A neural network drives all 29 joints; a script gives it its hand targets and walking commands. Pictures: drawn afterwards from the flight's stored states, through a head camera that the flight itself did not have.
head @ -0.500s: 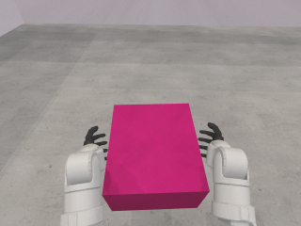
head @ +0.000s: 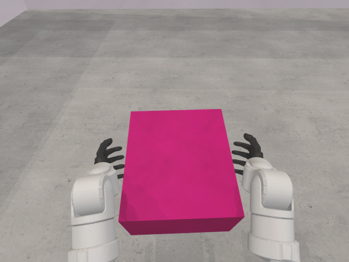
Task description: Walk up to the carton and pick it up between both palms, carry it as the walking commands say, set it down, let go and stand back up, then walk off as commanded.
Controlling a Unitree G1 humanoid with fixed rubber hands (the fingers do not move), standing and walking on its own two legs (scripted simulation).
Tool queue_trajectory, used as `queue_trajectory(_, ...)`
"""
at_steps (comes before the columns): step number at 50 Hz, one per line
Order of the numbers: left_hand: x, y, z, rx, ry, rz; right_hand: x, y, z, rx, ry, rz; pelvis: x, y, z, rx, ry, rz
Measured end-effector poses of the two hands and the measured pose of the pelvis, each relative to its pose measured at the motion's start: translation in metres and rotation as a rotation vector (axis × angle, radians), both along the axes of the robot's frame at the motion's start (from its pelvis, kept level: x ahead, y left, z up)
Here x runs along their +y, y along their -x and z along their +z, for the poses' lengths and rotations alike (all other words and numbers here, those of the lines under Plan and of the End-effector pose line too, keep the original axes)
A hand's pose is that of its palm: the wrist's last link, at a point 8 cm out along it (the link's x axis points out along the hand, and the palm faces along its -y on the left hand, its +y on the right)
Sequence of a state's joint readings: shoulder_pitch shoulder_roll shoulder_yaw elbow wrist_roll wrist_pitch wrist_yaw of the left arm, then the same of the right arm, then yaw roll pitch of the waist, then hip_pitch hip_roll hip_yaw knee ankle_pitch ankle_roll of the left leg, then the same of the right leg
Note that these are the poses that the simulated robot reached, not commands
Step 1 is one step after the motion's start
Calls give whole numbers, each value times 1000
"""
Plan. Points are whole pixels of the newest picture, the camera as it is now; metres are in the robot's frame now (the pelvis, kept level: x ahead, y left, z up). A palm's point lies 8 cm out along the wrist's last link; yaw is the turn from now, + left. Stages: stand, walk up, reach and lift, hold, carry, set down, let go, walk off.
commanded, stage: carry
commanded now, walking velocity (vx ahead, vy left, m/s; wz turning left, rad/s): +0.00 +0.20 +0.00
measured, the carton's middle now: (178, 169) +0.35 -0.02 +0.00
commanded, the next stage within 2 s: none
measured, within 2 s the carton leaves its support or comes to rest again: neither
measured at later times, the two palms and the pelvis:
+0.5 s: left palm (28, 204) +0.24 +0.29 +0.08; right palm (188, 189) +0.25 -0.03 +0.09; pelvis -0.04 +0.12 +0.00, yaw +0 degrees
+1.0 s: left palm out of the picture +0.20 +0.41 +0.08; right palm (125, 215) +0.20 +0.09 +0.09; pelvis -0.09 +0.25 -0.01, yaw +0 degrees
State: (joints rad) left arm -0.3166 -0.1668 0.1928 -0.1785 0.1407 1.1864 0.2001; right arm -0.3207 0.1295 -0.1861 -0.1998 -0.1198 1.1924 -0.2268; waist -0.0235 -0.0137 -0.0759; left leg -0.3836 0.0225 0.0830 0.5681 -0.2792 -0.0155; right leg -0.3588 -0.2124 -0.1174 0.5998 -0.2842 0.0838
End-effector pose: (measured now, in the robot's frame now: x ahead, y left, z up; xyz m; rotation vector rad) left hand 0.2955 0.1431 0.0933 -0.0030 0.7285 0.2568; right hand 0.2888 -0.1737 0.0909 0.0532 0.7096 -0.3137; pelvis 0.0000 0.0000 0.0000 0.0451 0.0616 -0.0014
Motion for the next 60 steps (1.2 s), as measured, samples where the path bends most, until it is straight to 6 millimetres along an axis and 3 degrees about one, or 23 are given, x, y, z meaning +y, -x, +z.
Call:
queue_trajectory(6,52,18,-19,31,21,57,52,3,-10,30,8,46,31,3,-6,-10,11,-7)
queue_trajectory(13,80,40,-17,35,-18,86,81,13,-20,32,-20,85,55,17,-7,-15,31,11)
queue_trajectory(24,138,51,-17,33,18,44,139,39,-5,28,25,28,120,38,-4,-14,50,1)
queue_trajectory(36,172,77,-5,23,-26,36,173,69,-9,18,-13,20,161,66,-3,-14,52,-13)
queue_trajectory(42,194,84,-3,38,-8,16,196,82,1,30,13,-11,189,73,4,-5,27,-11)
queue_trajectory(47,231,82,-5,5,9,16,234,81,5,-4,35,-22,229,82,-6,-10,22,7)
queue_trajectory(52,279,101,-18,48,19,56,281,89,-5,38,21,16,260,92,-6,-14,36,-13)
queue_trajectory(60,315,126,-12,31,-19,89,317,105,-14,21,-10,54,294,113,-7,-18,48,-12)
